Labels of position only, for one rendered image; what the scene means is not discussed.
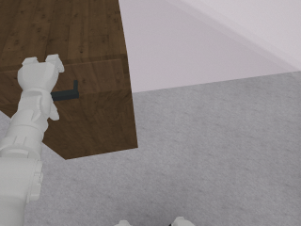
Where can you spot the left robot upper arm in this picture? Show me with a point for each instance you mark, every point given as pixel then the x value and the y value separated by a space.
pixel 20 183

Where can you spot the drawer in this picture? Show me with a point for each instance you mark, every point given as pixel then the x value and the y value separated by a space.
pixel 94 76

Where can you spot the robot left hand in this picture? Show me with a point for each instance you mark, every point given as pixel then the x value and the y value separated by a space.
pixel 41 75

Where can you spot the cabinet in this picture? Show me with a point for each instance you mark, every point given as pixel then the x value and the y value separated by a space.
pixel 78 31

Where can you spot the right robot shin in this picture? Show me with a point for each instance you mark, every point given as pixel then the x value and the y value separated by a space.
pixel 178 218

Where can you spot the left robot forearm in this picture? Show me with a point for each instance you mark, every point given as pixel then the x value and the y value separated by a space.
pixel 27 126

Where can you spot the handle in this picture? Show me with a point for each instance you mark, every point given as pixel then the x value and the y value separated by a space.
pixel 66 94

